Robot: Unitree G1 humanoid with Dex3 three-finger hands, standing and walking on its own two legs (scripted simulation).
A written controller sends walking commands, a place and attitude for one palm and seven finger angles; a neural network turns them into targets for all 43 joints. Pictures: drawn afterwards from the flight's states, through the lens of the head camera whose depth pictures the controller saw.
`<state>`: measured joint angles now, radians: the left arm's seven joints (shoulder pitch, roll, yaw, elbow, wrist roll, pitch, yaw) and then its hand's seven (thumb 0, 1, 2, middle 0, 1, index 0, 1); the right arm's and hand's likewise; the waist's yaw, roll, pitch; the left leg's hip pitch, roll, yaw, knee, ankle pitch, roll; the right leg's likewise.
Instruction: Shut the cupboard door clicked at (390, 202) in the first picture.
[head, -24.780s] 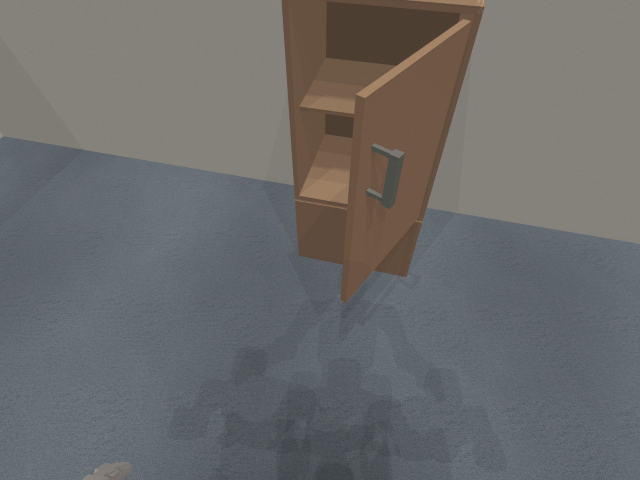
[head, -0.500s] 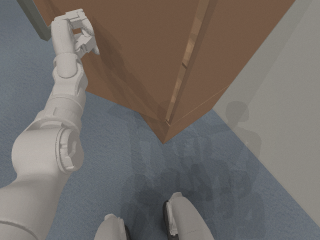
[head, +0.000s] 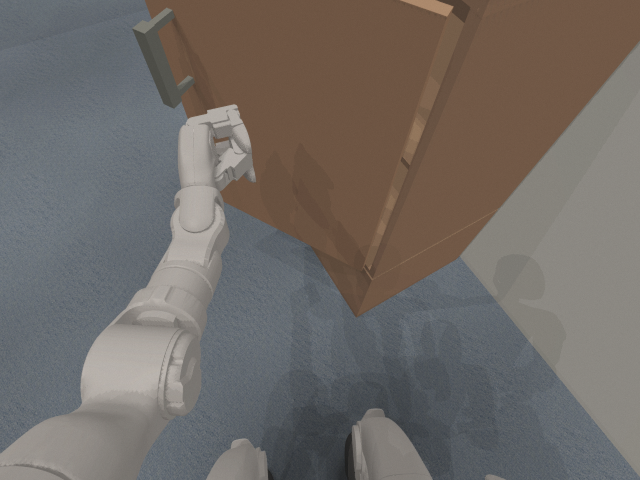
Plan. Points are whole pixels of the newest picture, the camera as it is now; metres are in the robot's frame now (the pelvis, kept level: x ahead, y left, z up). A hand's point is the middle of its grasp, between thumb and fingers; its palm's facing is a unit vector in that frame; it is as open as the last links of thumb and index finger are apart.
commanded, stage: draw the hand back to the body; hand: left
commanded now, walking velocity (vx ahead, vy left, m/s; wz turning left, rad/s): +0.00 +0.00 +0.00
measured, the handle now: (168, 60) +0.68 +0.16 +0.07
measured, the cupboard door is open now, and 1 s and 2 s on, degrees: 31 31 31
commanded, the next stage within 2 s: step back with the hand held close in 1.64 s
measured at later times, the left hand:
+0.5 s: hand (173, 196) +0.40 +0.11 +0.13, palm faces +0.03 -1.00 -0.04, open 3.1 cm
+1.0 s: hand out of the picture +0.27 +0.21 +0.19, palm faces +0.31 -0.90 -0.31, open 4.2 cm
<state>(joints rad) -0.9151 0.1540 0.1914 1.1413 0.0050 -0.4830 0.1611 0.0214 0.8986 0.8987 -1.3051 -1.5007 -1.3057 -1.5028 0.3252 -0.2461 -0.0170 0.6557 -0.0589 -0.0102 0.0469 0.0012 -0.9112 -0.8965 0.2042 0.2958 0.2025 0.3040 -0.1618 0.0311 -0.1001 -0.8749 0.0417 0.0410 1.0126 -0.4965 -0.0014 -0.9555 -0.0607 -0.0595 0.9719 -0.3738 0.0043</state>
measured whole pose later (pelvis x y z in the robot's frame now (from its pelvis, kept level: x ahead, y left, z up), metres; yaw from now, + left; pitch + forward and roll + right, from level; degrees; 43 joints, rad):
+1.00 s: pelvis +0.02 +0.00 +0.07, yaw +0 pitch -4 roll +0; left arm 0.21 0.27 0.14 -0.12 -0.04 -0.07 0.10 0.02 0.89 0.90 -0.80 -0.95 -0.80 -0.95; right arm 0.16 -0.21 0.05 0.60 0.01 -0.04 -0.08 0.01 -0.91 -0.90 0.21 0.30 0.20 0.30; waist 0.05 0.08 0.03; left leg -0.05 0.03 0.04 0.39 -0.28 -0.01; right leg -0.15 -0.04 -0.08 0.41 -0.20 0.01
